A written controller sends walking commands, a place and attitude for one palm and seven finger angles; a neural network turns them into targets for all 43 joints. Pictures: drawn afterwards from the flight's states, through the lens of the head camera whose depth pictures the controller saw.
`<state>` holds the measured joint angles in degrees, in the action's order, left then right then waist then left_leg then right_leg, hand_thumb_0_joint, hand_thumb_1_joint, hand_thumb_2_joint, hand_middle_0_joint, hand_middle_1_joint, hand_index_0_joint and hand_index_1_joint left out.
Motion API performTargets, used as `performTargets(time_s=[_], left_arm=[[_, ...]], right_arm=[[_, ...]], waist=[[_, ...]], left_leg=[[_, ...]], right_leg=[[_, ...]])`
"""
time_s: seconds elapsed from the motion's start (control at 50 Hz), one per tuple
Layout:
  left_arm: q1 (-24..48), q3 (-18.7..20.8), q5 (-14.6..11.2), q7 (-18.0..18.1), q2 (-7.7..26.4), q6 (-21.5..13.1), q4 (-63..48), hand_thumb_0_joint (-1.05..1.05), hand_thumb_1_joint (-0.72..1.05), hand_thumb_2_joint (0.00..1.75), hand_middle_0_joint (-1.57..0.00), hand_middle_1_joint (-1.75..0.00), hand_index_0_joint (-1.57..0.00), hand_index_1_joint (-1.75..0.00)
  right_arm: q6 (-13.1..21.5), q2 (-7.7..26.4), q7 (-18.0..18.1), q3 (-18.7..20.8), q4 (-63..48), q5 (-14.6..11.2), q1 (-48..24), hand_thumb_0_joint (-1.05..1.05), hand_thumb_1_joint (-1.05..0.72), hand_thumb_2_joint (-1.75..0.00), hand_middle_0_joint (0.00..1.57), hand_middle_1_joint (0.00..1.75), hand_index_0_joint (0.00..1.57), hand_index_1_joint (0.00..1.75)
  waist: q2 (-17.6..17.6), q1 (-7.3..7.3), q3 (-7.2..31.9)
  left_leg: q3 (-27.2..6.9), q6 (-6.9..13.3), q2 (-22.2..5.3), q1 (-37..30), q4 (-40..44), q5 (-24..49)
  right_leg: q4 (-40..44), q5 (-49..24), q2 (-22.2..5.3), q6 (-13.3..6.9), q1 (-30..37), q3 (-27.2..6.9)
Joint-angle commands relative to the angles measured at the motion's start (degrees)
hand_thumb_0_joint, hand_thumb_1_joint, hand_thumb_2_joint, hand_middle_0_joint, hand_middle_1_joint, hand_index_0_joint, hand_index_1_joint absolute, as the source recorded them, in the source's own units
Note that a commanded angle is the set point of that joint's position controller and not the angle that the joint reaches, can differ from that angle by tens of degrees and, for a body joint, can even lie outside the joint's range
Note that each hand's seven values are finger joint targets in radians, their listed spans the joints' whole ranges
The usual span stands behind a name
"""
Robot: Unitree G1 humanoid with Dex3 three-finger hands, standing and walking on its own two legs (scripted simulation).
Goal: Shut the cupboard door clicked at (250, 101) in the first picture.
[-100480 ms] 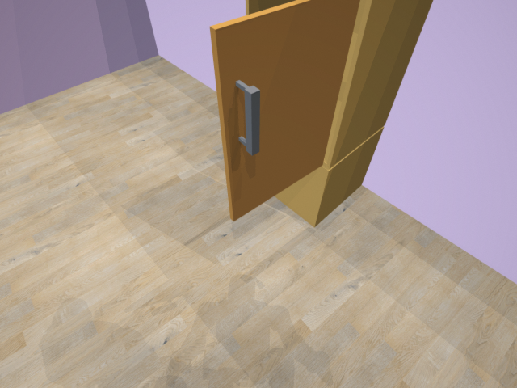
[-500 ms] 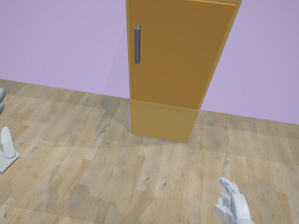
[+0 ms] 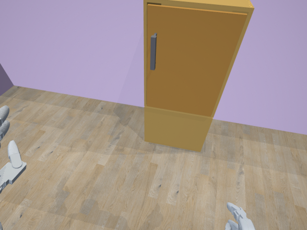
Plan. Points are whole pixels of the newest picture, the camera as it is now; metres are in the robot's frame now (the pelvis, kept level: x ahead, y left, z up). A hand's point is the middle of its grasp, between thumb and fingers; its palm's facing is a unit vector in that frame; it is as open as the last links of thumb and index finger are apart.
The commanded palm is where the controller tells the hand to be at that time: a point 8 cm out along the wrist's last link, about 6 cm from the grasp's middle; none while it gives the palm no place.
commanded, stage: stop stepping back and stand still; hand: left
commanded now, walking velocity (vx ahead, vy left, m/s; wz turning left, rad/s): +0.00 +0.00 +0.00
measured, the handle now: (154, 51) +0.89 +0.05 +0.05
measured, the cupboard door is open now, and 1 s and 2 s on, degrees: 0 0 0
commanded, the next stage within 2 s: let the arm hang, fingers relaxed in 0.16 s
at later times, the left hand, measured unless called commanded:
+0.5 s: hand out of the picture +0.11 +0.21 -0.13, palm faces -0.05 -0.96 -0.28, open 7.4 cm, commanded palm none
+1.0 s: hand out of the picture -0.04 +0.20 -0.17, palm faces +0.02 -0.96 -0.27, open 7.4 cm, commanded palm none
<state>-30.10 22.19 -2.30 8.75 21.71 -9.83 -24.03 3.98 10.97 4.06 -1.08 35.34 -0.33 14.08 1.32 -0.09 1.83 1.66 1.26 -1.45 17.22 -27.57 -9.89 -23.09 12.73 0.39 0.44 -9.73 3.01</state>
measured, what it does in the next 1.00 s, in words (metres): stands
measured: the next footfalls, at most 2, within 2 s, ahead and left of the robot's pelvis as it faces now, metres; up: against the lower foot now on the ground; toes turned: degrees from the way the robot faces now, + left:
none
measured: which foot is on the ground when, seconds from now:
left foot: down 0.00-1.00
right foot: down 0.00-1.00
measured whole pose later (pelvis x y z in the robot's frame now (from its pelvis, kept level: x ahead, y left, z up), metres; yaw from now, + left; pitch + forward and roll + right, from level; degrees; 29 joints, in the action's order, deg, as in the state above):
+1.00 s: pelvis -0.01 +0.00 +0.00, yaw +0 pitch -3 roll -1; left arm -18.8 0.8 0.6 0.8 12.7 0.7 65.0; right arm -1.1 10.7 1.1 0.3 62.5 1.1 15.5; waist 2.0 0.1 -2.7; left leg 2.4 1.3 -0.3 13.7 -24.2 -7.7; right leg -24.6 13.1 -0.8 0.1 -8.6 2.3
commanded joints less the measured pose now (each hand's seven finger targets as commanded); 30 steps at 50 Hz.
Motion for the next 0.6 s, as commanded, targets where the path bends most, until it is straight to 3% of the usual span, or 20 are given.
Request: performTargets(time_s=[0.0,0.02,0.1,0.12,0.2,0.22,0.24,0.26,0.28,0.34,0.38,0.4,0.44,0.5,0.54,0.58], left_arm=[[3.4,7.1,0.2,1.2,11.0,-3.3,-12.0,0.00,0.90,0.90,-0.20,-0.30,-0.20,-0.30],[3.3,6.1,0.3,1.1,9.8,-3.3,-12.3,0.00,0.90,0.90,-0.20,-0.30,-0.20,-0.30],[3.1,7.5,0.4,1.4,11.5,-3.7,-14.7,0.00,0.90,0.90,-0.20,-0.30,-0.20,-0.30],[2.8,6.6,0.4,1.4,10.3,-3.7,-14.4,0.00,0.90,0.90,-0.20,-0.30,-0.20,-0.30],[1.6,8.0,0.1,1.6,11.3,-3.5,-13.3,0.00,0.90,0.90,-0.20,-0.30,-0.20,-0.30],[1.9,6.8,0.1,1.5,9.9,-3.6,-13.6,0.00,0.90,0.90,-0.20,-0.30,-0.20,-0.30],[2.9,-16.6,4.7,-7.1,1.1,4.5,31.4,0.00,0.90,0.90,-0.20,-0.30,-0.20,-0.30],[3.5,-15.0,3.9,-8.0,1.2,8.6,32.6,0.00,0.90,0.90,-0.20,-0.30,-0.20,-0.30],[4.0,-15.3,3.6,-8.2,0.9,9.7,31.5,0.00,0.90,0.90,-0.20,-0.30,-0.20,-0.30],[8.7,-16.3,4.1,-8.5,2.1,9.1,39.5,0.00,0.90,0.90,-0.20,-0.30,-0.20,-0.30],[11.5,-16.9,4.2,-8.7,3.4,8.8,46.3,0.00,0.90,0.90,-0.20,-0.30,-0.20,-0.30],[12.9,-17.4,4.1,-8.6,3.9,9.0,49.4,0.00,0.90,0.90,-0.20,-0.30,-0.20,-0.30],[14.5,-18.7,3.8,-8.2,2.3,9.7,55.7,0.00,0.90,0.90,-0.20,-0.30,-0.20,-0.30],[13.8,-19.7,3.5,-7.8,1.4,10.3,63.8,0.00,0.90,0.90,-0.20,-0.30,-0.20,-0.30],[12.3,-19.8,3.4,-7.8,0.4,10.3,69.0,0.00,0.90,0.90,-0.20,-0.30,-0.20,-0.30],[11.1,-20.0,3.2,-7.8,-0.4,10.0,73.2,0.00,0.90,0.90,-0.20,-0.30,-0.20,-0.30]], right_arm=[[3.4,7.7,0.5,2.9,-9.1,-0.1,-7.2,0.00,-0.90,-0.90,0.20,0.30,0.20,0.30],[3.5,7.3,0.5,2.7,-9.1,-0.3,-7.1,0.00,-0.90,-0.90,0.20,0.30,0.20,0.30],[4.1,7.7,0.6,2.9,-9.0,-0.1,-7.2,0.00,-0.90,-0.90,0.20,0.30,0.20,0.30],[4.1,7.3,0.6,2.6,-9.0,-0.1,-6.9,0.00,-0.90,-0.90,0.20,0.30,0.20,0.30],[4.1,7.7,0.6,3.0,-8.6,0.0,-6.6,0.00,-0.90,-0.90,0.20,0.30,0.20,0.30],[3.9,7.4,0.5,2.9,-8.6,-0.2,-6.6,0.00,-0.90,-0.90,0.20,0.30,0.20,0.30],[6.9,18.7,-4.7,5.4,5.4,0.6,-9.5,0.00,-0.90,-0.90,0.20,0.30,0.20,0.30],[3.3,15.9,-4.7,5.4,5.5,0.2,-4.7,0.00,-0.90,-0.90,0.20,0.30,0.20,0.30],[2.2,15.3,-4.5,5.1,4.2,0.1,-4.2,0.00,-0.90,-0.90,0.20,0.30,0.20,0.30],[0.4,16.1,-4.4,4.2,5.6,0.9,-4.9,0.00,-0.90,-0.90,0.20,0.30,0.20,0.30],[-0.5,16.1,-4.5,3.9,6.8,1.3,-5.7,0.00,-0.90,-0.90,0.20,0.30,0.20,0.30],[-1.2,15.7,-4.6,3.7,7.1,1.3,-5.0,0.00,-0.90,-0.90,0.20,0.30,0.20,0.30],[-2.4,13.4,-4.6,2.9,9.1,1.6,-4.1,0.00,-0.90,-0.90,0.20,0.30,0.20,0.30],[-3.4,12.6,-4.5,2.1,11.6,1.8,-4.4,0.00,-0.90,-0.90,0.20,0.30,0.20,0.30],[-3.7,11.0,-4.1,1.9,13.5,1.7,-4.1,0.00,-0.90,-0.90,0.20,0.30,0.20,0.30],[-3.9,9.6,-3.8,1.9,15.6,1.5,-2.8,0.00,-0.90,-0.90,0.20,0.30,0.20,0.30]], waist=[[2.4,0.00,0.8],[2.8,0.16,0.6],[4.9,-0.13,2.0],[4.1,-0.06,1.5],[2.7,-0.19,2.5],[3.0,-0.05,2.6],[3.3,1.79,-2.0],[4.6,1.29,2.8],[4.7,1.21,2.4],[-5.8,0.24,3.0],[-13.0,0.52,2.9],[-14.0,0.98,2.7],[-10.0,1.46,1.6],[1.6,0.38,-0.6],[5.4,-0.13,-1.6],[6.5,0.00,-1.5]], left_leg=[[-5.9,-0.2,-3.0,2.2,10.0,-14.5],[-5.8,-0.1,-3.1,2.2,10.1,-13.8],[-5.7,0.0,-3.1,1.8,10.0,-12.6],[-5.6,0.0,-2.9,2.0,9.6,-11.9],[-4.6,-0.5,-2.4,0.4,7.3,-7.2],[-4.5,-0.5,-2.4,-0.2,6.8,-4.8],[-5.5,0.1,-4.5,3.6,-3.3,10.8],[-3.9,-0.7,-4.6,-1.8,-3.0,15.0],[-3.7,-0.2,-5.1,-1.8,-2.8,13.8],[-8.0,1.9,-6.1,2.4,-0.8,11.7],[-7.8,1.6,-4.5,0.0,-2.1,8.9],[-7.2,1.2,-3.6,-1.4,-2.7,8.9],[-6.7,0.8,-2.9,-3.3,-1.2,6.7],[-8.8,1.1,-3.9,-0.3,5.1,-0.5],[-8.6,0.9,-3.2,1.3,7.0,-5.4],[-7.6,0.5,-2.6,-0.1,7.0,-6.7]], right_leg=[[5.5,7.6,-2.0,-0.7,-0.7,-4.1],[5.0,6.3,-1.9,-0.6,-0.5,-3.9],[4.1,3.6,-1.7,-0.6,0.9,-3.9],[4.3,3.4,-1.9,-0.6,0.9,-4.0],[5.0,1.2,-2.5,-0.9,0.5,-4.8],[4.5,-0.4,-2.6,-1.0,0.6,-4.7],[-4.4,-10.3,-6.7,-2.2,-5.9,-2.1],[-3.7,-9.5,-6.3,-2.5,-6.3,-5.5],[-4.2,-5.8,-5.7,-2.2,-7.0,-4.2],[-6.2,-1.9,-4.2,-2.5,-3.7,-3.8],[-3.9,-2.1,-6.3,-3.4,-5.3,-6.6],[-3.5,-2.2,-7.4,-4.3,-6.4,-7.4],[-2.5,1.4,-7.8,-4.2,-8.0,-7.8],[-2.0,6.4,-5.4,-2.4,-4.6,-7.1],[-0.8,6.5,-5.5,-2.6,-2.7,-7.2],[1.2,6.5,-6.0,-3.2,-2.6,-7.7]])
